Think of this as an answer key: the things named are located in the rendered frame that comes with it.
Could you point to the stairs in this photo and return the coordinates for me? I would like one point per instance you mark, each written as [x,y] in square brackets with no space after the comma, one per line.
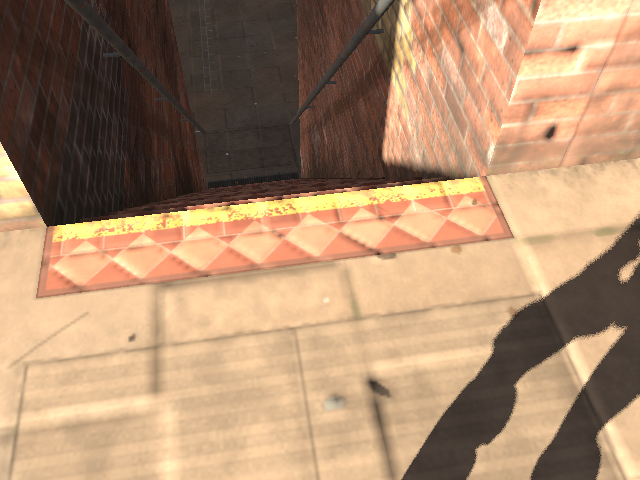
[260,192]

